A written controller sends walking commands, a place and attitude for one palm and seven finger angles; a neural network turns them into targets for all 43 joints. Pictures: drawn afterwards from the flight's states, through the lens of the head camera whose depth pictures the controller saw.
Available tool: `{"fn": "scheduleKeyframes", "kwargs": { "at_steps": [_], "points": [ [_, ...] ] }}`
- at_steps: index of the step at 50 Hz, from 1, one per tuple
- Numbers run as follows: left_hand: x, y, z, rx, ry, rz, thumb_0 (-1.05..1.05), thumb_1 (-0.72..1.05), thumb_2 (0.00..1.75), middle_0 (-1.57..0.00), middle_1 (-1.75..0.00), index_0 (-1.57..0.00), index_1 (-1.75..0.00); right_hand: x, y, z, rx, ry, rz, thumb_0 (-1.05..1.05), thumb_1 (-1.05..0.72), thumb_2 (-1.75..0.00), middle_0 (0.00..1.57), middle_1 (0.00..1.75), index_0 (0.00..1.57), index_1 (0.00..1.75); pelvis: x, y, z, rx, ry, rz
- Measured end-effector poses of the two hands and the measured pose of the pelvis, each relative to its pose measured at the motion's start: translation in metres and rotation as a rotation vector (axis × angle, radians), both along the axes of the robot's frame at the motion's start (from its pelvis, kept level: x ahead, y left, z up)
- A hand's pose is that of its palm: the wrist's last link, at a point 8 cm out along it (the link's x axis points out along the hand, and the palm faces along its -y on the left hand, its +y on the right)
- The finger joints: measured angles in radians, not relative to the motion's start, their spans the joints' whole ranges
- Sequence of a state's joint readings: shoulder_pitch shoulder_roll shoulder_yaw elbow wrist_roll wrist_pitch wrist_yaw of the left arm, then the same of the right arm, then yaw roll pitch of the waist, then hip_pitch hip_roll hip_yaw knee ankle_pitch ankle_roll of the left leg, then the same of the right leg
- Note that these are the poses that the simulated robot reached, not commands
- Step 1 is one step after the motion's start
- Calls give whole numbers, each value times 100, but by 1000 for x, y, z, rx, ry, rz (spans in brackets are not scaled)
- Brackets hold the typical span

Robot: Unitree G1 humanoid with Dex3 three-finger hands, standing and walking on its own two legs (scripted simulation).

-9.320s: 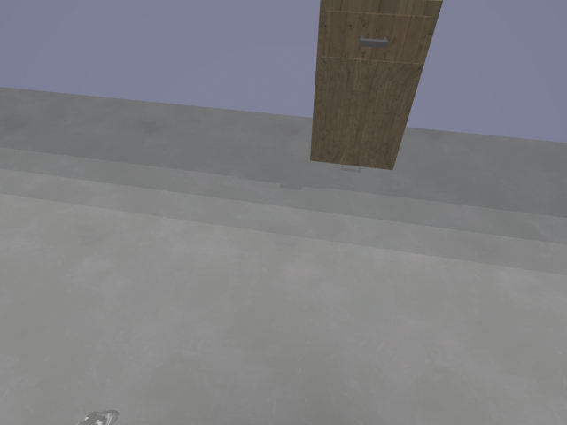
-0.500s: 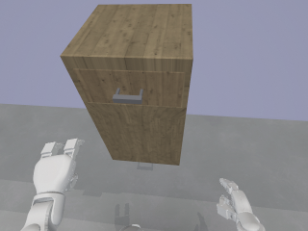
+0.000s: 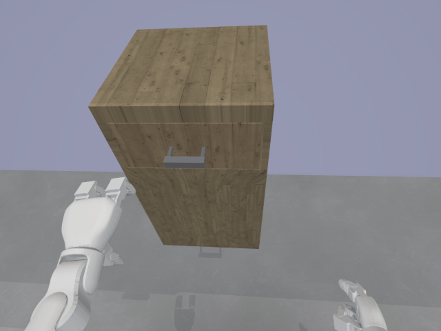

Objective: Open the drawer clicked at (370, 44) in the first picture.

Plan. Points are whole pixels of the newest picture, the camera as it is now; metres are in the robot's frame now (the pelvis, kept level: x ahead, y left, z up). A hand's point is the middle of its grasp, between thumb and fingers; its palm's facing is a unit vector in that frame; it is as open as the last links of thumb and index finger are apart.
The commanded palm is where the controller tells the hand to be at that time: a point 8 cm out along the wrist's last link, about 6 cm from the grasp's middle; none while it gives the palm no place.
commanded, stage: raise the hand with hooked fingers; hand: left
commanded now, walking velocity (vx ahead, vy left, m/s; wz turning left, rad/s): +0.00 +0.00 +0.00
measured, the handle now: (185, 156) +0.55 +0.17 -0.07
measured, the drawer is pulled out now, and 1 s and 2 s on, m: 0.00 0.00 0.00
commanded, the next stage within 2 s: move the hooked fingers above the handle in 0.72 s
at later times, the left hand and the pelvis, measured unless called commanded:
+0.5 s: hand (100, 197) +0.31 +0.26 +0.09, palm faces +0.01 -0.09 -1.00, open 13.8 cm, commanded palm +0.28 +0.26 +0.14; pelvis +0.00 +0.01 +0.01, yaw +0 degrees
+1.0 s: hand (113, 202) +0.31 +0.24 +0.07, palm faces -0.01 -0.07 -1.00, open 13.8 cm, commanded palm +0.30 +0.24 +0.13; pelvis -0.01 +0.00 +0.01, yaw +1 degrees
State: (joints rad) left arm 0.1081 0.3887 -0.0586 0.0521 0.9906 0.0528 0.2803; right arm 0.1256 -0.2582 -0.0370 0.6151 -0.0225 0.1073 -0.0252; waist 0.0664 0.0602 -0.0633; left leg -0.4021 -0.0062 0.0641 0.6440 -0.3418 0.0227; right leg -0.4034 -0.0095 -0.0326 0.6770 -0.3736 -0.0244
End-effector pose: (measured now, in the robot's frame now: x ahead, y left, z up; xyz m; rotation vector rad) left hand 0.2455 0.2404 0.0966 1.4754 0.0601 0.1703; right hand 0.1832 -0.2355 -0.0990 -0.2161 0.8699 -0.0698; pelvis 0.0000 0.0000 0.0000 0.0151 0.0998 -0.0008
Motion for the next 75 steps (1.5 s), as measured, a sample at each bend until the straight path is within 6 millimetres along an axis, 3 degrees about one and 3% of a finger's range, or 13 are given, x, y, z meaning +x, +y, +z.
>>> {"fn": "scheduleKeyframes", "kwargs": {
  "at_steps": [8,15,23,33,45,53,75],
  "points": [
    [17,7,22,7,21,-9,0,-43,33,-31,-115,-32,-115,20,31,14,46,-44,56,1,-91,-90,20,29,20,30,2,6,7,-5,-33,6],
    [30,15,38,10,33,-27,0,-48,31,-31,-119,-32,-119,17,42,13,53,-10,79,1,-91,-90,20,30,20,30,2,9,11,-9,-47,16],
    [42,19,47,6,49,-55,0,-49,31,-31,-120,-32,-120,-3,33,6,45,55,48,1,-91,-90,20,30,20,30,2,13,14,-11,-45,12],
    [32,12,38,9,44,-100,0,-49,31,-32,-120,-32,-120,-25,16,-1,17,114,14,1,-91,-90,20,29,20,30,-1,13,14,-9,-34,7],
    [33,6,41,17,42,-54,0,-49,31,-31,-120,-32,-120,-16,18,2,46,68,16,1,-91,-90,20,29,20,30,-5,5,14,-4,-44,11],
    [54,-6,26,26,89,-100,0,-49,31,-32,-120,-32,-120,-15,12,3,25,52,18,1,-91,-90,20,29,20,30,-8,-2,12,-3,-30,18],
    [129,-30,-4,47,91,-139,0,-49,31,-32,-120,-32,-120,-92,-29,-23,-20,262,-159,1,-91,-90,20,29,20,30,2,-3,3,-4,72,3]
  ]
}}
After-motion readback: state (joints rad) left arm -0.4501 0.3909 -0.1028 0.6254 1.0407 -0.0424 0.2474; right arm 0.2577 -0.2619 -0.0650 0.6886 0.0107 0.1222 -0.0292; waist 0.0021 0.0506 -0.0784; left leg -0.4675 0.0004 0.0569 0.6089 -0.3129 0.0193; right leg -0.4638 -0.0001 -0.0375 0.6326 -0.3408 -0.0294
